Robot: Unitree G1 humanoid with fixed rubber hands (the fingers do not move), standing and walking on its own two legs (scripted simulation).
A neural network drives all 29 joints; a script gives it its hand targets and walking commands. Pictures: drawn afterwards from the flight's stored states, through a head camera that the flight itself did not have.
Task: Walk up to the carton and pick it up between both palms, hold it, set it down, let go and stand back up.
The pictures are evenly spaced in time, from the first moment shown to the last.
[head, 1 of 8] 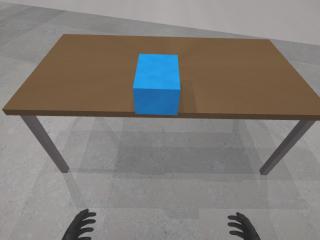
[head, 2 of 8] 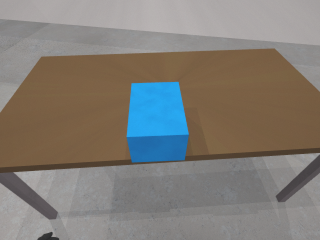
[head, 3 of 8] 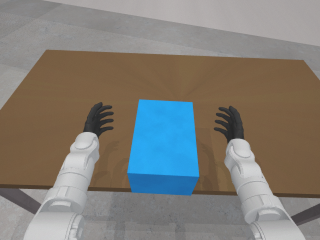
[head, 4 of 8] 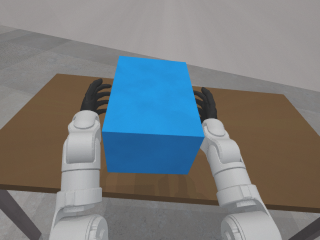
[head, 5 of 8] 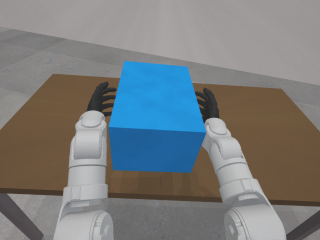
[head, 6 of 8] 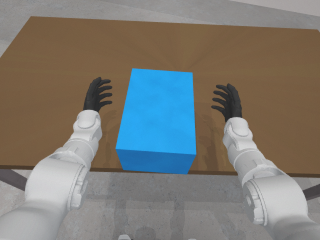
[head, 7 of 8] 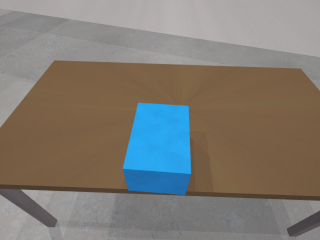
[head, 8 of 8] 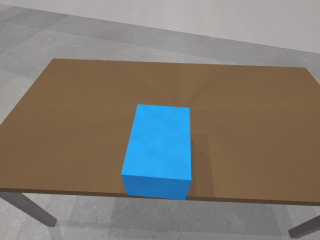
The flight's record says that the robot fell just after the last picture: no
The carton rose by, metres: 0.25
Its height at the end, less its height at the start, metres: +0.00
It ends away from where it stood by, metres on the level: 0.02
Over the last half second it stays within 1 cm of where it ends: yes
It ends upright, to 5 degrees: yes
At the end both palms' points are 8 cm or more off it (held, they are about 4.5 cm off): yes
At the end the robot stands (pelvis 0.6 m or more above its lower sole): yes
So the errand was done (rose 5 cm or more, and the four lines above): yes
